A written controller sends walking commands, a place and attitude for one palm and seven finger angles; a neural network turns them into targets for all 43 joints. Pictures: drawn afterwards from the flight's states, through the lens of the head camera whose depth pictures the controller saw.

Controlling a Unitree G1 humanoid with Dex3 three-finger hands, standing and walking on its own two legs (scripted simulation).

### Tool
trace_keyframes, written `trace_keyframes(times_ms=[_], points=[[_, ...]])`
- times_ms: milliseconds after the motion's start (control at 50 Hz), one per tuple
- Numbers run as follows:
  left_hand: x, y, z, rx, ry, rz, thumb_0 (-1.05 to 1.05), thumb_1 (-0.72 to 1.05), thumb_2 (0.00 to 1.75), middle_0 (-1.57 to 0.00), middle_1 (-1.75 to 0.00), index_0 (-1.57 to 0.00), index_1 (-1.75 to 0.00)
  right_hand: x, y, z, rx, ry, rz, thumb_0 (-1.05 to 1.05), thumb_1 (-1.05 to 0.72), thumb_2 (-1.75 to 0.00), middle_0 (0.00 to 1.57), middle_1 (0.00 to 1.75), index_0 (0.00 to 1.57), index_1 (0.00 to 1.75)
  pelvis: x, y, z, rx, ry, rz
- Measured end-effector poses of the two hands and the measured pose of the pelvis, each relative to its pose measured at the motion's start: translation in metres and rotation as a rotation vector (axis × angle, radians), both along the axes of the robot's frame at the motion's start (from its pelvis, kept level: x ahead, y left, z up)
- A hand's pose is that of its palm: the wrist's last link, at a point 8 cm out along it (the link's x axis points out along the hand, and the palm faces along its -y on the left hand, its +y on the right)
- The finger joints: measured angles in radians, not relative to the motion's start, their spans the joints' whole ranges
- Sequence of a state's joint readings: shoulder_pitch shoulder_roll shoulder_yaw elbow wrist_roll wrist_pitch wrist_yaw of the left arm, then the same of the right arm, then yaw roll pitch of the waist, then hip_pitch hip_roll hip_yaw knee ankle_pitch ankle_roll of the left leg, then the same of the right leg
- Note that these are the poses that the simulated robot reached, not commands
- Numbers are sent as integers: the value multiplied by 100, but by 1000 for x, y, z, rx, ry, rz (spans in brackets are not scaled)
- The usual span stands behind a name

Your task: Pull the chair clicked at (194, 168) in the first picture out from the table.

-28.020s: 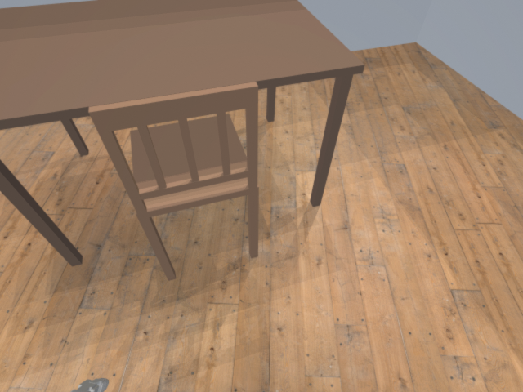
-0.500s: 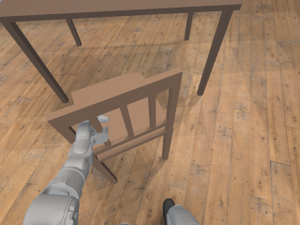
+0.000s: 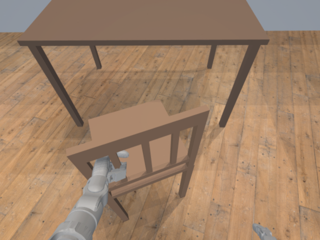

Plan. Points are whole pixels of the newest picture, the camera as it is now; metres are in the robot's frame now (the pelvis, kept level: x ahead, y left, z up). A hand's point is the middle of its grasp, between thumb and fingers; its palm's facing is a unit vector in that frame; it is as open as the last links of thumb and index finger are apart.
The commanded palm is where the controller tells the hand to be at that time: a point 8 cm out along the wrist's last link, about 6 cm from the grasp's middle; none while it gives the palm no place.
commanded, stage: stop walking, hand still on the chair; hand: left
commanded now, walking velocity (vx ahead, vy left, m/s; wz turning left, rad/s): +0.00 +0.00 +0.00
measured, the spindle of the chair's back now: (147, 157) +0.37 +0.06 -0.11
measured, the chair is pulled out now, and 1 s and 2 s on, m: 0.42 0.42 0.43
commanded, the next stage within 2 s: open the thumb and straighten the fingers in 0.34 s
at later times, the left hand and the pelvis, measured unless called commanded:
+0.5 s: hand (122, 171) +0.31 +0.13 -0.07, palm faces +0.01 -0.99 -0.16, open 5.2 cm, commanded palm +0.28 +0.18 -0.04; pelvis +0.01 +0.01 +0.00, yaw +1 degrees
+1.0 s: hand (122, 171) +0.31 +0.13 -0.07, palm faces -0.01 -0.99 -0.16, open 15.2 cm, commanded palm +0.28 +0.18 -0.05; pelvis -0.04 +0.00 -0.04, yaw +2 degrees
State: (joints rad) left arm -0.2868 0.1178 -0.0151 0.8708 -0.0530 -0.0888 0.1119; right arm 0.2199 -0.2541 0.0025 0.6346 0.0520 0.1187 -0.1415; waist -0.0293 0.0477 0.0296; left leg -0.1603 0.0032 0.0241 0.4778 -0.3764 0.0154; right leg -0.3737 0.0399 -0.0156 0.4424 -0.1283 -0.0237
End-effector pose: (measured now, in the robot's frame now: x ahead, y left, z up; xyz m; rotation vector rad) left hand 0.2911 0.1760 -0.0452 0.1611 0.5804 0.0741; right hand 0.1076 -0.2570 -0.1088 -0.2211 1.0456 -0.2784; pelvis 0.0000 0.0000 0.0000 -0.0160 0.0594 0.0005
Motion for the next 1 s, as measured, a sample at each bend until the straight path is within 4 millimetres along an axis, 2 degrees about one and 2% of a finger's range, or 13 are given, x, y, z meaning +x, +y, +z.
trace_keyframes(times_ms=[100, 200, 360, 460, 540, 640, 760, 860, 1000], points=[[0, 0, 0, -6, 3, -6, 4, 71, 74, -14, -119, -49, -144, 17, 9, 4, 13, -30, 22, 1, -90, -90, 20, 30, 20, 30, 6, 2, 1, -4, -10, 4], [0, 1, 0, -10, 4, -11, 4, 72, 74, -13, -120, -49, -144, 23, 18, 4, 31, -36, 36, 1, -90, -90, 20, 30, 20, 30, 11, 5, 1, -7, -16, 5], [0, 1, 0, -12, 3, -15, 4, 72, 74, -12, -120, -49, -144, 15, 25, -2, 50, -5, 37, 1, -90, -90, 21, 30, 20, 30, 13, 7, 1, -7, -21, 3], [0, 1, 0, -11, 2, -15, 4, 72, 74, -12, -120, -49, -144, 8, 23, -4, 50, 13, 29, 1, -90, -90, 21, 30, 20, 30, 13, 7, 0, -6, -24, 2], [1, 2, 0, -29, -11, -11, 4, 69, 75, -13, -122, -49, -144, 3, 19, -5, 83, 9, 44, 1, -90, -90, 21, 30, 20, 30, 10, 5, -4, 4, 44, 27], [-1, 2, -1, -19, -31, -31, 3, 46, 66, -13, -123, -49, -144, 0, 11, -7, 86, -35, 78, 1, -90, -90, 20, 30, 20, 30, -2, 4, -13, 8, 98, 33], [-1, 2, -1, -22, -41, -39, 1, -4, 43, -13, -121, -47, -138, -7, 8, -15, 86, -78, 102, 1, -90, -90, 20, 30, 20, 30, -20, 3, -23, 18, 121, 34], [-1, 2, -1, -20, -36, -48, 1, -33, 30, -19, -107, -40, -117, -15, 11, -24, 101, -100, 109, 1, -90, -90, 20, 30, 20, 30, -30, 2, -30, 25, 128, 33], [-1, 2, -1, -12, -37, -37, 0, -49, 22, -19, -71, -25, -74, -30, 13, -35, 124, -97, 110, 1, -90, -90, 20, 30, 20, 30, -39, -2, -36, 32, 139, 30]])
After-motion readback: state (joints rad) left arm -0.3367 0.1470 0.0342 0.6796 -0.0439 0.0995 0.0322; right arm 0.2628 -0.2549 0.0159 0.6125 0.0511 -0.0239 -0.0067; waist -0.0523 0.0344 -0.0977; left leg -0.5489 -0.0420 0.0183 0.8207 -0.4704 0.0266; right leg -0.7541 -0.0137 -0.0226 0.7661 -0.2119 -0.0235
